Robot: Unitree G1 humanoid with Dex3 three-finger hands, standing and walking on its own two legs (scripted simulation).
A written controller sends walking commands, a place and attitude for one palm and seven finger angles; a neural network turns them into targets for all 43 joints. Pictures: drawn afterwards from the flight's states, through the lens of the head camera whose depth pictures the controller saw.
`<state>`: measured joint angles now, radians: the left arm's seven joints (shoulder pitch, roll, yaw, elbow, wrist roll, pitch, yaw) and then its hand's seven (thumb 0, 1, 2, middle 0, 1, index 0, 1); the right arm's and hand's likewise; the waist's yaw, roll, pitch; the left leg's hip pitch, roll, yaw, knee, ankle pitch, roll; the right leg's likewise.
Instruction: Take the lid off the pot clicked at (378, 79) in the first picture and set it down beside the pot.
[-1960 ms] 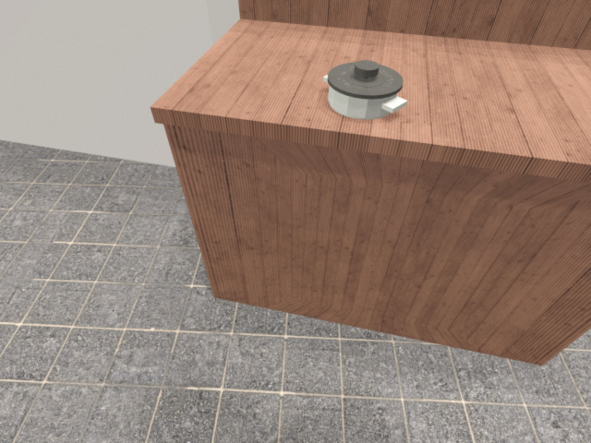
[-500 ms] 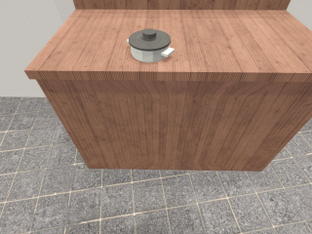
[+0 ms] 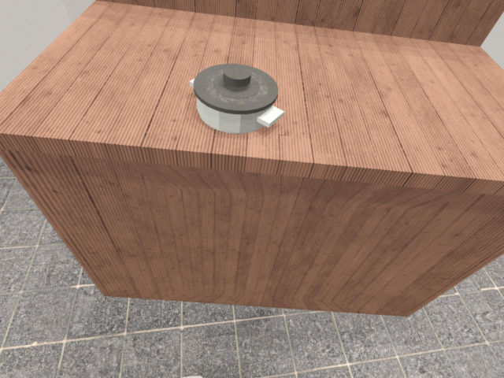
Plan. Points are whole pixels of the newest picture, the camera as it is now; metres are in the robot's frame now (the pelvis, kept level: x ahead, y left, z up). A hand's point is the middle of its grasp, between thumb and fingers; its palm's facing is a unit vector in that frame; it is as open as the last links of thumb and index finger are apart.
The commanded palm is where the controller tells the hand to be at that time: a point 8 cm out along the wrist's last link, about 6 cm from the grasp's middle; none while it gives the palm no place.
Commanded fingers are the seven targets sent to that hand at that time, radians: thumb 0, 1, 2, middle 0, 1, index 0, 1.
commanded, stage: take the last steps up to it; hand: left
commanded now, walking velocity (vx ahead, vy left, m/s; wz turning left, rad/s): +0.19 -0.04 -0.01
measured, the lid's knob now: (237, 75) +0.60 +0.09 +0.17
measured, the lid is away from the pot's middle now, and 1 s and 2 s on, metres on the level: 0.00 0.00 0.00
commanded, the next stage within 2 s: come to a stop and stand still in 0.10 s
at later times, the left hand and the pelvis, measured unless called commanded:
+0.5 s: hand (182, 338) +0.21 +0.13 -0.16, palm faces +0.00 -0.97 -0.22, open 7.4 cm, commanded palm none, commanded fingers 0.00 0.90 0.90 -0.20 -0.30 -0.20 -0.30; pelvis +0.12 -0.04 +0.00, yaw +2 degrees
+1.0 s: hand out of the picture +0.07 +0.22 -0.16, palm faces +0.12 -0.98 -0.17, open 7.4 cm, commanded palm none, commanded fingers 0.00 0.90 0.90 -0.20 -0.30 -0.20 -0.30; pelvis +0.06 +0.02 +0.03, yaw +3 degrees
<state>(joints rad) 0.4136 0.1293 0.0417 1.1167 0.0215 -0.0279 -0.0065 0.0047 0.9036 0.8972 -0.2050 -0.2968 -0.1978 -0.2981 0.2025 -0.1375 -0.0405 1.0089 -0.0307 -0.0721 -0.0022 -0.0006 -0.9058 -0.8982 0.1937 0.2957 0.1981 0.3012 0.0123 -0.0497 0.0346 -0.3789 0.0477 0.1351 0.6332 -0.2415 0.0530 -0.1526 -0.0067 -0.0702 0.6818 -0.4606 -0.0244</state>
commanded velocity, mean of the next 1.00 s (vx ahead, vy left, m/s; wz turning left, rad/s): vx -0.02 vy -0.03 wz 0.00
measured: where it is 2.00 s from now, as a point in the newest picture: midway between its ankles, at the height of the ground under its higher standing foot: outside the picture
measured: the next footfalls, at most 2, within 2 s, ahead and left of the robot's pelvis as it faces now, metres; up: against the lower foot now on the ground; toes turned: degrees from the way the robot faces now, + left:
right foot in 0.40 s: +0.23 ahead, -0.16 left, +0.00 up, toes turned -4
left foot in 0.78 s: +0.10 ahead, +0.09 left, +0.00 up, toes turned +2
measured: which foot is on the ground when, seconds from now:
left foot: down 0.00-0.42, up 0.44-0.76, down 0.78-1.00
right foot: up 0.00-0.38, down 0.40-0.80, up 0.82-1.00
